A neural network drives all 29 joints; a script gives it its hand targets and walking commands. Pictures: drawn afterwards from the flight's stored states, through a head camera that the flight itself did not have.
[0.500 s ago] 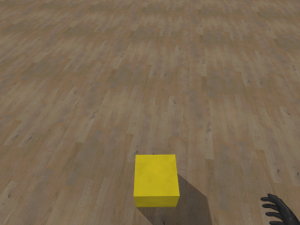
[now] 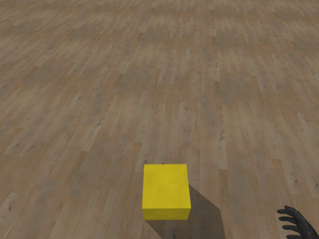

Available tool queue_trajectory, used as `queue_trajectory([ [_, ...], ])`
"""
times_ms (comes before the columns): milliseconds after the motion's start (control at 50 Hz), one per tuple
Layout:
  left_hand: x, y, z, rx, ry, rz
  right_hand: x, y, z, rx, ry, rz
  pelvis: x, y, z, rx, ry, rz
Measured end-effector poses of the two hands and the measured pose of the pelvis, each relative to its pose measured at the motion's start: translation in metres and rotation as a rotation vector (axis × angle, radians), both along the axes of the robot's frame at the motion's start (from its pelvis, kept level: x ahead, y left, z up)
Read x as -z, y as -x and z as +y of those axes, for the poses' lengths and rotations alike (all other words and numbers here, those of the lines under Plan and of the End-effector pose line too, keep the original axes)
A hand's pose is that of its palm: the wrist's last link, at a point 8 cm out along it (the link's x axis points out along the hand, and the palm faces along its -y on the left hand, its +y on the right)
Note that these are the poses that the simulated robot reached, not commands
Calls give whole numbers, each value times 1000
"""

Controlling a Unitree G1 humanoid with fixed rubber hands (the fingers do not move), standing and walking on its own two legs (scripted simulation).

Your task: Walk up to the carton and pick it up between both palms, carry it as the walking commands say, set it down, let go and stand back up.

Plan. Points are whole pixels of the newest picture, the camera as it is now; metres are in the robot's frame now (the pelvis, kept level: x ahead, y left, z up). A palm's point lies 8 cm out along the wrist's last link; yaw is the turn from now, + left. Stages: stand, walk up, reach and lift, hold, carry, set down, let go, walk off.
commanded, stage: walk up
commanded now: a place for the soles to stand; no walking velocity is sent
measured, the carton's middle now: (165, 192) +0.51 -0.02 -0.64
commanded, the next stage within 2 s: none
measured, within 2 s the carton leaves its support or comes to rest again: neither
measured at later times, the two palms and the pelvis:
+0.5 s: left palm out of the picture +0.10 +0.33 -0.08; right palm out of the picture +0.15 -0.33 -0.05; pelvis +0.00 +0.00 +0.00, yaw +0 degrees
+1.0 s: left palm out of the picture +0.10 +0.33 -0.08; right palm out of the picture +0.15 -0.33 -0.05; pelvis +0.00 +0.00 +0.00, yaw +0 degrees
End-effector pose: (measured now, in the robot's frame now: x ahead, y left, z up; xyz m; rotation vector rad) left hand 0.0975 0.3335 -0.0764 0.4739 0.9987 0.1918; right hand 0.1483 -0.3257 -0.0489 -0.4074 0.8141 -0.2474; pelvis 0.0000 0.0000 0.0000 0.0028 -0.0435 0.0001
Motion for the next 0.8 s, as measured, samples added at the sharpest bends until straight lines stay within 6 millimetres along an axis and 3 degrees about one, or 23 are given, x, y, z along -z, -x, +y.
queue_trajectory([
  [800, 0, -1, 0, 3, 0, 1, 0, 0, 0, 2, 0, 1, 0, 0, 0, 1, 0, 1],
])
